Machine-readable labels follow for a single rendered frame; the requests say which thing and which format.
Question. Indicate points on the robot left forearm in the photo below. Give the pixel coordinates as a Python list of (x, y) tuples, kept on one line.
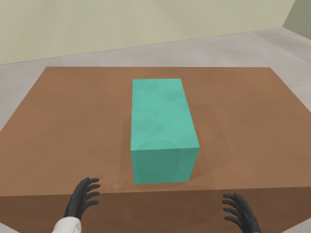
[(68, 224)]

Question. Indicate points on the pedestal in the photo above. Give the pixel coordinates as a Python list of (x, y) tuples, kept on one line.
[(74, 123)]

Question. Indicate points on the carton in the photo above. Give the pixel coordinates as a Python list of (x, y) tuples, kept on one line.
[(163, 144)]

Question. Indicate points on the right robot hand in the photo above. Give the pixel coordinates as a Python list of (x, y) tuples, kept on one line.
[(246, 219)]

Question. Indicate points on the left robot hand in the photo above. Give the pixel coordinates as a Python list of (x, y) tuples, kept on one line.
[(77, 203)]

